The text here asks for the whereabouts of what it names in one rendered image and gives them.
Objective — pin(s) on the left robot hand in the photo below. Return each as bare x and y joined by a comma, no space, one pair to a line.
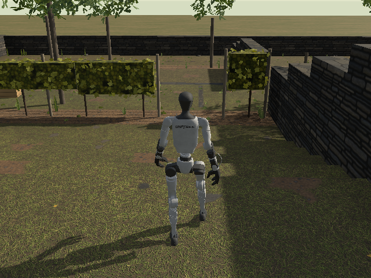
163,159

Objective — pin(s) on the robot right upper arm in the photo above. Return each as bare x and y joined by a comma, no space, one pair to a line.
203,122

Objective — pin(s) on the right robot hand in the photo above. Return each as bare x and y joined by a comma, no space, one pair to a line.
217,176

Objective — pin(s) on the robot left forearm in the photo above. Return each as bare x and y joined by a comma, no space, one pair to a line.
159,151

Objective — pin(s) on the robot left upper arm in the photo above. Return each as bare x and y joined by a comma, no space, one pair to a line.
167,122

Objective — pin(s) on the robot right forearm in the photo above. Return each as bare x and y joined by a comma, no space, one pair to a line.
212,158

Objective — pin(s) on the right robot thigh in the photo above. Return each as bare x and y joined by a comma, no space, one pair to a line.
199,171

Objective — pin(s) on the right robot foot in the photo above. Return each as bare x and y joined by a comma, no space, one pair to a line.
202,217

